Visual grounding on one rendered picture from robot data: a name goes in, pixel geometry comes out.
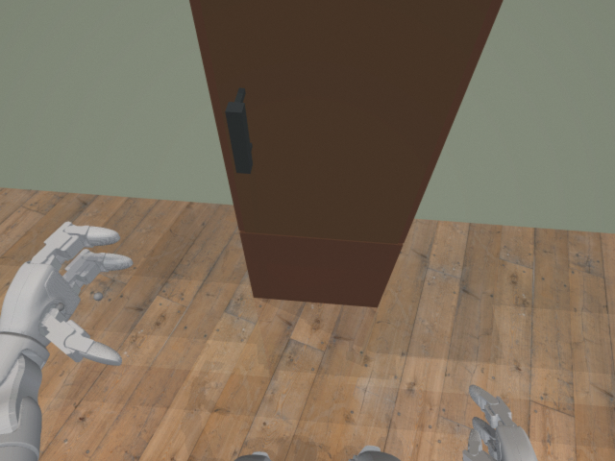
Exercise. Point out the left robot hand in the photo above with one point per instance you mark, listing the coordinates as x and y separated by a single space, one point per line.
29 304

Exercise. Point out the left robot forearm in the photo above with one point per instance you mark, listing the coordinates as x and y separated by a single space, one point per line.
22 358

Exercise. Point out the cupboard door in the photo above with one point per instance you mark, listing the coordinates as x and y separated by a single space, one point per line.
345 101

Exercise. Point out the handle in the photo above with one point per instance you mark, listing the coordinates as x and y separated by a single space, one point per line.
239 134

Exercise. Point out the robot right shin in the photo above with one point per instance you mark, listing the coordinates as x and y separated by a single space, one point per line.
374 448

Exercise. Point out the right robot hand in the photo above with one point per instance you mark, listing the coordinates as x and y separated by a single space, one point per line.
508 442

